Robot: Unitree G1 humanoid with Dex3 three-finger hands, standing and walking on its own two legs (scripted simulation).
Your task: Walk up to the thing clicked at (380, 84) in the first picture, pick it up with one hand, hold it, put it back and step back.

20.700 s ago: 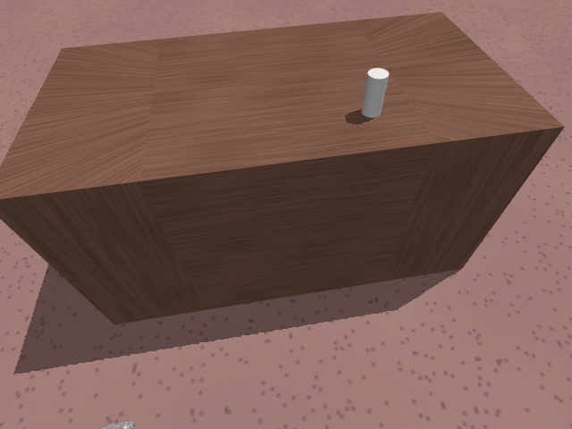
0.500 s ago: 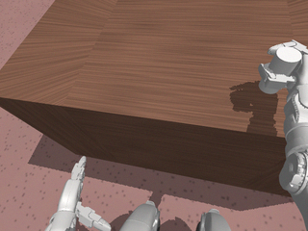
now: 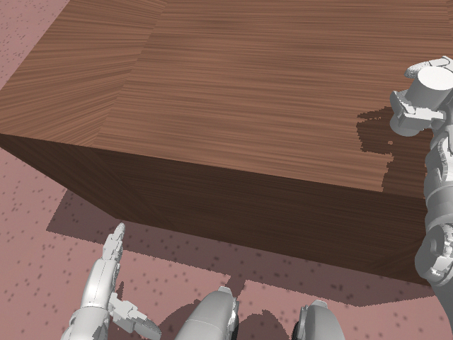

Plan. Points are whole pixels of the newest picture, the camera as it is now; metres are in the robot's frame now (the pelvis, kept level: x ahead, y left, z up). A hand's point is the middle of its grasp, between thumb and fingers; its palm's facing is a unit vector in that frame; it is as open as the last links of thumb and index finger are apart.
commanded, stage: lower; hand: right
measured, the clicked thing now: (419, 104) +0.51 -0.21 +0.06
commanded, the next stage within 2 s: loosen in 0.12 s
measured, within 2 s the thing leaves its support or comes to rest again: neither
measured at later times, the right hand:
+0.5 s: hand (413, 101) +0.51 -0.20 +0.06, palm faces +0.14 +0.99 +0.00, open 7.3 cm
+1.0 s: hand (419, 97) +0.52 -0.20 +0.07, palm faces +0.16 +0.99 +0.00, open 13.1 cm
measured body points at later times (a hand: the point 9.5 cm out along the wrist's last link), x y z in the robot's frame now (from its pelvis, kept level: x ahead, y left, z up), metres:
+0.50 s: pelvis +0.00 +0.00 -0.01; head +0.11 -0.03 +0.42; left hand +0.15 +0.26 -0.02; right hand +0.50 -0.25 +0.06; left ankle +0.01 +0.14 -0.66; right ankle +0.02 -0.12 -0.66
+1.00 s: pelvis -0.01 +0.00 -0.01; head +0.11 -0.04 +0.43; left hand +0.14 +0.27 +0.00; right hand +0.50 -0.25 +0.07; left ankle +0.01 +0.14 -0.66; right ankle +0.02 -0.12 -0.66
